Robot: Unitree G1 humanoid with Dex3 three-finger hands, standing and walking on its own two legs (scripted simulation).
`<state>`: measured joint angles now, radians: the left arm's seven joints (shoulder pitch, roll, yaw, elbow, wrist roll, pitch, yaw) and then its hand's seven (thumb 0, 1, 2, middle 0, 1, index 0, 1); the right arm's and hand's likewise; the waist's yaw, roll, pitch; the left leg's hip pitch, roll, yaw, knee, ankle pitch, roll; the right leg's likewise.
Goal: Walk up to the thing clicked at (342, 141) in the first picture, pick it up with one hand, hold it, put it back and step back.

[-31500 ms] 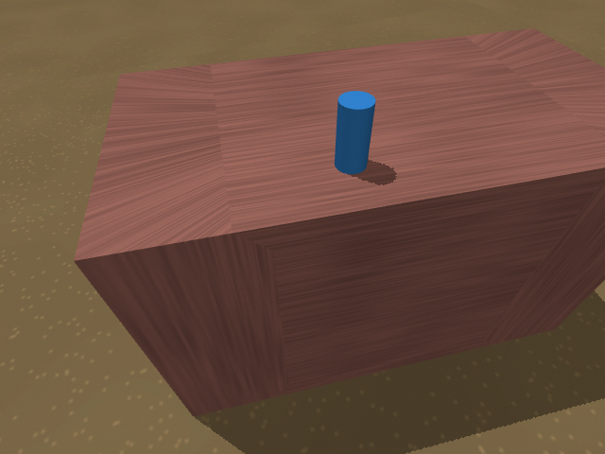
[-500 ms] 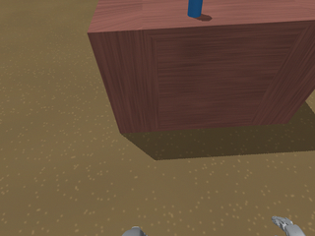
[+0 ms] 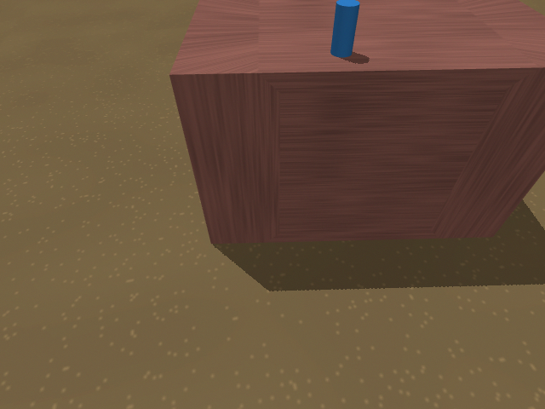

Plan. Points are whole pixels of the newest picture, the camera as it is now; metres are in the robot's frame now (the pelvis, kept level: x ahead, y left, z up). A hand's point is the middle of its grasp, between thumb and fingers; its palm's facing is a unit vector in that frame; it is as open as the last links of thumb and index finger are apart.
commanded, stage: step back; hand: right
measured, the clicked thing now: (344, 29) +1.09 -0.21 +0.11
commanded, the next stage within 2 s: stand in 0.60 s
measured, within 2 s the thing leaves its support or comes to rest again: neither
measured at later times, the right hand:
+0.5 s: hand out of the picture +0.16 -0.22 -0.14, palm faces -0.04 +0.94 -0.35, open 7.4 cm
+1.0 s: hand out of the picture +0.12 -0.24 -0.14, palm faces +0.00 +0.95 -0.33, open 7.4 cm
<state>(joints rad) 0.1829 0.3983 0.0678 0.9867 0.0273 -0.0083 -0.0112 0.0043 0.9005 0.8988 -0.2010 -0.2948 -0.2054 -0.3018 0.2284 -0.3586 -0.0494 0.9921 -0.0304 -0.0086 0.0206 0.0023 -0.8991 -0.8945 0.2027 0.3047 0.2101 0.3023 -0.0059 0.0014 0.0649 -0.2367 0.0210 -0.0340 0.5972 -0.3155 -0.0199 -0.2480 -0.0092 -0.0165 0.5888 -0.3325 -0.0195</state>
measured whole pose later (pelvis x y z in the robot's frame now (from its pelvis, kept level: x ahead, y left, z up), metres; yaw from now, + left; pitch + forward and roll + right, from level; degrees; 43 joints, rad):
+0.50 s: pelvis +0.04 +0.02 +0.01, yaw +1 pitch -2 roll -1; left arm 0.10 0.38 0.03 1.07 0.01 -0.01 0.00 0.00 0.90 0.90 -0.20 -0.29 -0.21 -0.30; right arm 0.06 -0.32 -0.02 1.07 -0.02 -0.01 0.01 0.00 -0.90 -0.89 0.20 0.30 0.21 0.30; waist 0.02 -0.02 0.07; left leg -0.22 0.02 0.01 0.53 -0.27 0.00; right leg -0.15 -0.04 -0.02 0.49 -0.30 0.03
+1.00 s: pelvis +0.03 +0.01 +0.02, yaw +0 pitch -3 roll +0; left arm 0.10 0.34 0.00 1.14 0.01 -0.02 0.00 0.00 0.90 0.90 -0.20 -0.29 -0.21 -0.30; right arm 0.07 -0.35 -0.02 1.15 -0.01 0.00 0.02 0.00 -0.90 -0.89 0.20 0.30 0.21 0.30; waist -0.01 0.00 0.06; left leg -0.12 0.03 0.02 0.32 -0.14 -0.02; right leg -0.07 -0.03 -0.02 0.32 -0.20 0.02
